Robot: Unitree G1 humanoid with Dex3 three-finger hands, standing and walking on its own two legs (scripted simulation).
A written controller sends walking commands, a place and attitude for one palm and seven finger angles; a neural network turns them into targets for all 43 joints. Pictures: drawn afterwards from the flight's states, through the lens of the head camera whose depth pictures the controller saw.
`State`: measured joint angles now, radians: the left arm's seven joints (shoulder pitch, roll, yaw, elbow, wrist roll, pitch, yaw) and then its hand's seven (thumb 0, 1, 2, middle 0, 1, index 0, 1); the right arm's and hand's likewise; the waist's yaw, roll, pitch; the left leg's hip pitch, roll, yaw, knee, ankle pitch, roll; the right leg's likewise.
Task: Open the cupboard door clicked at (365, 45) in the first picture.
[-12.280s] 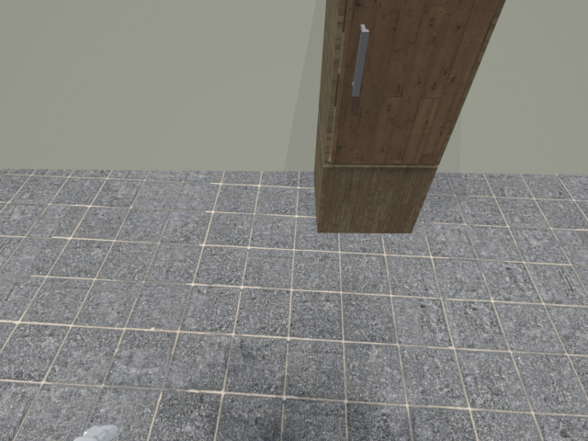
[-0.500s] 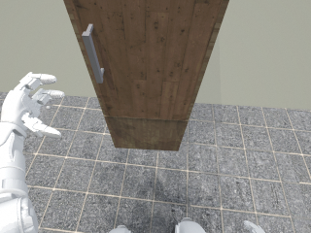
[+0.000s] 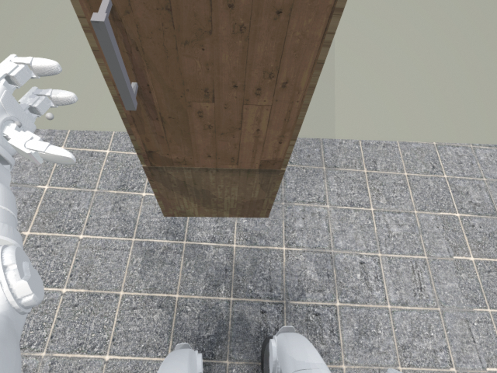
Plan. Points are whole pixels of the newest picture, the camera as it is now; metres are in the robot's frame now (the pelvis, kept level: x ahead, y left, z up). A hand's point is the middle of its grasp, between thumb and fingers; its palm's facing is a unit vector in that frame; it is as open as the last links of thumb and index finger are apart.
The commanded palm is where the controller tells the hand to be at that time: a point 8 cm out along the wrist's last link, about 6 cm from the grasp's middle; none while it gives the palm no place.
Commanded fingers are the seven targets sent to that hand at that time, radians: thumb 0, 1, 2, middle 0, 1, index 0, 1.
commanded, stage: move the hooked fingers beside the handle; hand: left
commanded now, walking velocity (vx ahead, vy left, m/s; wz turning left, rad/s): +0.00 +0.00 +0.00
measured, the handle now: (120, 60) +0.61 +0.19 +0.09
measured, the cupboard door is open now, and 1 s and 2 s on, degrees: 0 0 0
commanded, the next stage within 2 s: slide the fingers in behind the handle in 1.44 s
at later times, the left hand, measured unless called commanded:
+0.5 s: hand (62, 72) +0.56 +0.26 +0.11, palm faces -0.07 -1.00 +0.01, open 14.0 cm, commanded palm +0.54 +0.31 +0.09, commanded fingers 0.00 -0.50 0.30 -0.30 -1.20 -0.30 -1.20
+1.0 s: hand (61, 80) +0.54 +0.27 +0.10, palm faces -0.07 -1.00 +0.01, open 14.0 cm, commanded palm +0.54 +0.30 +0.09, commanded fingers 0.00 -0.50 0.30 -0.30 -1.20 -0.30 -1.20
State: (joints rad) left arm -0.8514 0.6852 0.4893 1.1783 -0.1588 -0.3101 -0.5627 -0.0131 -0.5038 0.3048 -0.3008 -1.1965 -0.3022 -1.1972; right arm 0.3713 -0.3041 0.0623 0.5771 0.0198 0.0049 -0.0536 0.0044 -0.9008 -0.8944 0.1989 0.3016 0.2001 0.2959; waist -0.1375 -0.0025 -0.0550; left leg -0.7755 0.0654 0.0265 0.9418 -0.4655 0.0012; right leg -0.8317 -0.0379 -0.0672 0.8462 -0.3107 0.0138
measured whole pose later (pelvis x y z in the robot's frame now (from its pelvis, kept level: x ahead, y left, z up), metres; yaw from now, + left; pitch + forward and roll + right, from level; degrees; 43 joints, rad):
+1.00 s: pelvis +0.02 +0.02 +0.00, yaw -1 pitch +23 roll -5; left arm -1.00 0.76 0.50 1.21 -0.09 -0.26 -0.52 -0.01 -0.50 0.30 -0.30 -1.20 -0.30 -1.20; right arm 0.41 -0.29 0.07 0.55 -0.01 0.12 0.00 0.00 -0.90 -0.89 0.20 0.30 0.20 0.30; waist -0.20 0.02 -0.08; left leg -0.87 0.08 0.01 0.99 -0.51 0.01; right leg -0.90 -0.02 -0.08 0.83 -0.32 0.03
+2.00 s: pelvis +0.03 +0.02 -0.01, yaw -2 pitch +25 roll -5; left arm -1.02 0.74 0.50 1.19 -0.07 -0.25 -0.43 -0.01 -0.50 0.30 -0.30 -1.20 -0.29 -1.19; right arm 0.45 -0.27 0.07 0.55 -0.02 0.12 0.01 0.00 -0.90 -0.89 0.20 0.30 0.20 0.30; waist -0.23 0.03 -0.08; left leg -0.92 0.09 0.02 1.00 -0.52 0.02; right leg -0.95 -0.01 -0.07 0.84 -0.32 0.03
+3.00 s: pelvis +0.02 +0.00 -0.01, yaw +2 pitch +22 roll -4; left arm -1.06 0.53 0.32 1.23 -0.11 -0.33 -0.32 -0.01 -0.51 0.30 -0.30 -1.20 -0.13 -1.12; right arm 0.39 -0.27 0.05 0.65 -0.03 0.04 0.01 0.00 -0.90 -0.89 0.20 0.30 0.20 0.30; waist -0.18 0.03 -0.08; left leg -0.87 0.06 -0.03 0.98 -0.50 0.00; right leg -0.90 -0.04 -0.10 0.86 -0.35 0.02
